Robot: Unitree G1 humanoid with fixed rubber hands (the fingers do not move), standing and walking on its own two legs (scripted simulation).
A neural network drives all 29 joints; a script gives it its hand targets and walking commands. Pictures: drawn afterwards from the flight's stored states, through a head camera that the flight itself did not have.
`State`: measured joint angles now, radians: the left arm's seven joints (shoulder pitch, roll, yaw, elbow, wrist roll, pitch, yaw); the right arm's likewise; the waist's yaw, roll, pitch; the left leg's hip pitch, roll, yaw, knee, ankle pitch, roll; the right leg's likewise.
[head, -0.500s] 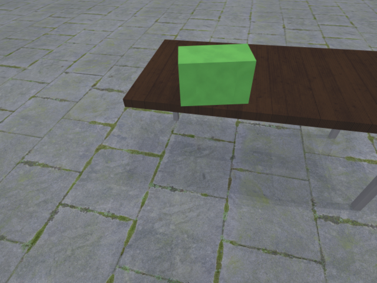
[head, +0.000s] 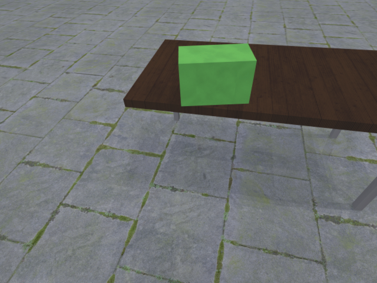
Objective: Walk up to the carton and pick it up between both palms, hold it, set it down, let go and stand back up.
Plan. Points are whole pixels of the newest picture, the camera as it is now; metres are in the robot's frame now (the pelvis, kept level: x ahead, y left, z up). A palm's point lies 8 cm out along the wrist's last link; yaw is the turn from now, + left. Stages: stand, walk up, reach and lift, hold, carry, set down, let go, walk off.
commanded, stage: stand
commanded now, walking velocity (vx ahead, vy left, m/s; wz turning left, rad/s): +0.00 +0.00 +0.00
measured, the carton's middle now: (214, 75) +0.94 -0.08 -0.03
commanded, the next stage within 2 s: walk up in 0.84 s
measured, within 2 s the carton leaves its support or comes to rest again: neither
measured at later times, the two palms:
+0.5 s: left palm out of the picture +0.07 +0.27 -0.12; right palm out of the picture +0.07 -0.25 -0.13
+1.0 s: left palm out of the picture +0.06 +0.27 -0.12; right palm out of the picture +0.07 -0.25 -0.13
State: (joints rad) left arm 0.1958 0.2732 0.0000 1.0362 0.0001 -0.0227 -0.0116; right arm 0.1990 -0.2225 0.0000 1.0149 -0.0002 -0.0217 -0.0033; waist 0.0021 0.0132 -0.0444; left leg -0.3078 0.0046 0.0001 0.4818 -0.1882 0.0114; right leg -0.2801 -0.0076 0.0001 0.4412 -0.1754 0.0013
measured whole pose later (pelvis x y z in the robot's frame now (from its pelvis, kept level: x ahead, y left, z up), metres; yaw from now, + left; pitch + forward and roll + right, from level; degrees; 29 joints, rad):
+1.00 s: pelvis +0.00 +0.00 +0.00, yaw +0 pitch +1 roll -1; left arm 0.20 0.27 0.00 1.04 0.00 -0.02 -0.01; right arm 0.20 -0.23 0.00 1.02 0.00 -0.02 0.00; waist 0.01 0.02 -0.04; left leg -0.31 0.00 0.00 0.47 -0.19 0.01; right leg -0.28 -0.01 0.00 0.44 -0.18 0.00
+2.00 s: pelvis +0.30 -0.05 -0.01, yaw -4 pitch -2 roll +0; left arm 0.26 0.35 0.00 1.01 0.00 -0.06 -0.02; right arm 0.23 -0.36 -0.04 1.00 0.00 -0.05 0.04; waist -0.06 0.07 0.04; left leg -0.17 0.00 0.05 0.61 -0.40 0.03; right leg -0.45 0.00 0.00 1.01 -0.46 -0.05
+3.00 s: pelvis +0.59 -0.01 -0.01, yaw -5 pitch -3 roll -4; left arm 0.21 0.34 0.00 0.98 0.00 -0.03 0.03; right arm 0.20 -0.35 -0.04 0.92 0.00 -0.03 0.00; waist 0.01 0.06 0.16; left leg -0.26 -0.03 0.03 0.67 -0.36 0.09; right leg -0.42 0.03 -0.01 1.02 -0.43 -0.04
